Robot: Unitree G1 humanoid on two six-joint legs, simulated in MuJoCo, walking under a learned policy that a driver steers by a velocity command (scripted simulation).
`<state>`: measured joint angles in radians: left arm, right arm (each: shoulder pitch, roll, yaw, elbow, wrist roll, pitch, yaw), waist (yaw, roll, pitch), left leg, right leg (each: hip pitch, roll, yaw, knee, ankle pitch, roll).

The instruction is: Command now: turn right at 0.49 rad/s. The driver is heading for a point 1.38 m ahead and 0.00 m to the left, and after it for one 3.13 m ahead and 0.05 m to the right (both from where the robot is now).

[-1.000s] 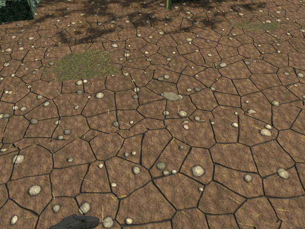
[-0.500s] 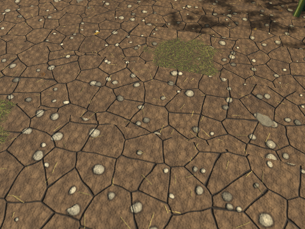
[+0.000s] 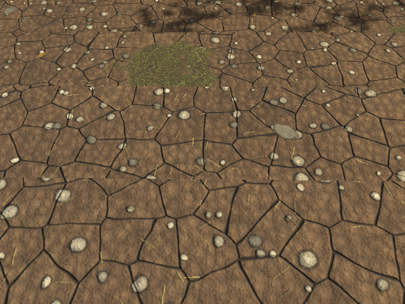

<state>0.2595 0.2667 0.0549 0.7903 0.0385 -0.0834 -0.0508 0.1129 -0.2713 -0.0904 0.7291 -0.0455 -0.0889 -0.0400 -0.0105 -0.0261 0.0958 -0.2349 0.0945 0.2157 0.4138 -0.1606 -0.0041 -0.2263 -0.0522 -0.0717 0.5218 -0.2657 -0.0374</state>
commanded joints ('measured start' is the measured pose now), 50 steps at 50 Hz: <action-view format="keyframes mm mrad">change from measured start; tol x16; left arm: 1 113 282 81 -103 -22 -56 12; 50 -61 47 -77 -129 76 1 4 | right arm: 1 -26 -38 -5 -143 5 -9 -3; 34 74 -28 74 -45 -34 -23 70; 41 526 -287 1 26 -34 -94 89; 50 249 -84 60 -10 -48 -54 84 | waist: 1 10 -239 -215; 21 -4 2 -118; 30 122 -154 -31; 42 -116 237 -118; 50 -6 39 -50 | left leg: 1 -181 -56 -24 292 -420 -28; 3 -379 -55 -262 430 -399 -42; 11 -326 -52 -267 602 -128 -77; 23 -62 26 -214 159 135 -114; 31 -481 -5 -259 427 -309 63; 39 263 -124 -135 176 -7 75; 40 401 -58 -304 87 -28 136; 41 577 142 -725 63 404 333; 43 400 198 -876 -107 -331 370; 50 -79 11 -528 -35 -52 308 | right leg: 1 261 -306 474 -258 711 -360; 3 260 -256 439 -312 351 -305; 10 182 -167 312 -297 535 -244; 23 52 -78 301 -78 372 -8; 29 208 -305 588 -287 -461 -297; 38 -129 -175 124 -190 -273 -137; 41 -473 97 90 663 -394 4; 43 -810 37 233 784 -271 21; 50 -537 -42 157 630 219 56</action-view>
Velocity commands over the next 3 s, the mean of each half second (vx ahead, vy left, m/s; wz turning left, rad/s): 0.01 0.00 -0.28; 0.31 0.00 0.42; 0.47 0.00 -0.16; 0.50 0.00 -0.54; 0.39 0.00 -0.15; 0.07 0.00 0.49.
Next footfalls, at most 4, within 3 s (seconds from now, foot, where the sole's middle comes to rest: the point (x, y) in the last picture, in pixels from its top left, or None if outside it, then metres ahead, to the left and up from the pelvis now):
0.46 left None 0.08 0.14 -0.78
0.80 left None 0.12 0.15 -0.78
1.36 right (200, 293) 0.52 0.04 -0.94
1.68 left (144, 216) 0.83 0.27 -0.94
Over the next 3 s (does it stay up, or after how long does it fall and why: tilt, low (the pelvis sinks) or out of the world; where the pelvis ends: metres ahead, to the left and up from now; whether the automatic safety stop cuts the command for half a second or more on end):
stays up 1.17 0.02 -0.33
